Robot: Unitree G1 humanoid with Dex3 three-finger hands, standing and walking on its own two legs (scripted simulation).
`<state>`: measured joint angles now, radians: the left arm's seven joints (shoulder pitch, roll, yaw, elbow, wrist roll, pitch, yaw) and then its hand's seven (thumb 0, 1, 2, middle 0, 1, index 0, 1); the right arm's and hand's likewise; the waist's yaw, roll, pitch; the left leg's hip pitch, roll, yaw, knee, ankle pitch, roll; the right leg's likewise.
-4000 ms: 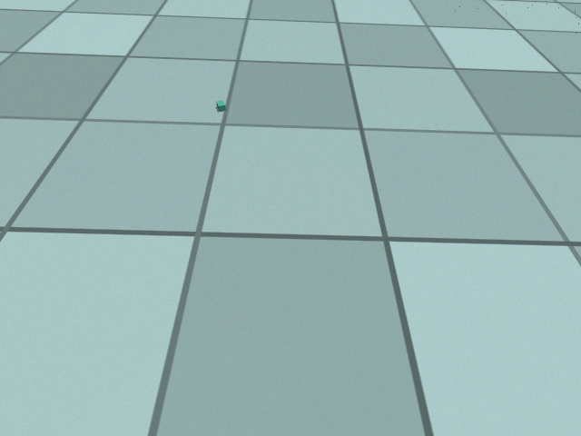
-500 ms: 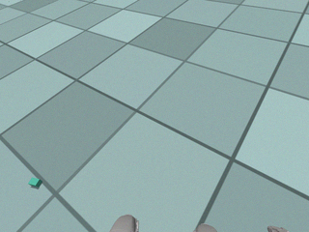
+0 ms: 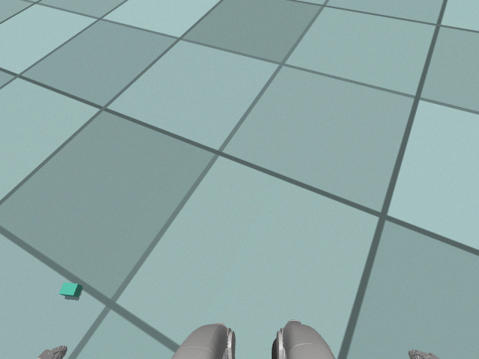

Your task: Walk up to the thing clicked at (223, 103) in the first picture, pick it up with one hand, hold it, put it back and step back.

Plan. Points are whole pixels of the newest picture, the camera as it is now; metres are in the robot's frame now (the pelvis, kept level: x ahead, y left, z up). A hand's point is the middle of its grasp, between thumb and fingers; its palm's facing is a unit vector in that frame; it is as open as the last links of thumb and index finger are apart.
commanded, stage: walk up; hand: left
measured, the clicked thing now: (71, 289) +0.41 +0.74 -0.72
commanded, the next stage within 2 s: none
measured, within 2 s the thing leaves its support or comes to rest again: neither
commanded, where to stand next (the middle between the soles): -0.01 +0.56 m, yaw -9 degrees
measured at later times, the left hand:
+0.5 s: hand out of the picture +0.06 +0.56 -0.13, palm faces -0.08 -0.82 -0.57, open 7.3 cm
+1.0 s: hand out of the picture +0.00 +0.80 -0.09, palm faces -0.06 -0.74 -0.67, open 7.3 cm
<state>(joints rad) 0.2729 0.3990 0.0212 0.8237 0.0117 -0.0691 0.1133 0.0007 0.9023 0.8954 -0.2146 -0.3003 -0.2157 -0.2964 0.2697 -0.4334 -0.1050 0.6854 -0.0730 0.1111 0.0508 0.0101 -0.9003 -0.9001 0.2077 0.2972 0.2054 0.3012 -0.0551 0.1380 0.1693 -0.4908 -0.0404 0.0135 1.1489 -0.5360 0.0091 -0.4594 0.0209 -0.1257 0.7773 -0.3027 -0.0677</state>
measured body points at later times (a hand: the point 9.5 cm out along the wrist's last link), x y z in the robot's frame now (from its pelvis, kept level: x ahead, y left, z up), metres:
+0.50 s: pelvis -0.02 +0.24 +0.00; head +0.04 +0.23 +0.45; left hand +0.07 +0.60 -0.09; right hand +0.05 -0.09 -0.10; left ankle +0.01 +0.34 -0.70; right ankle +0.02 +0.11 -0.64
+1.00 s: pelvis -0.08 +0.46 -0.02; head -0.04 +0.41 +0.43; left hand +0.00 +0.84 -0.05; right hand +0.03 +0.11 -0.13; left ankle -0.06 +0.65 -0.69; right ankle +0.01 +0.22 -0.70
